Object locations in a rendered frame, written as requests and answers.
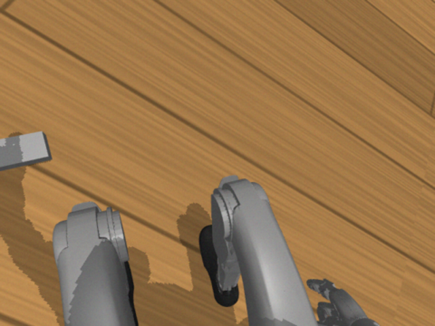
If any small box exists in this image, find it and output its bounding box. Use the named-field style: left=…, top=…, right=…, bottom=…
left=0, top=131, right=52, bottom=171

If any left robot foot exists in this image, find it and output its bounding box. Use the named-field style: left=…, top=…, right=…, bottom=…
left=124, top=261, right=139, bottom=326

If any right robot hand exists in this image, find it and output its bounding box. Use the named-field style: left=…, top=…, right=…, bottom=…
left=307, top=278, right=368, bottom=326

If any right robot foot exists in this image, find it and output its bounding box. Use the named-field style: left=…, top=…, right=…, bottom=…
left=199, top=225, right=239, bottom=307

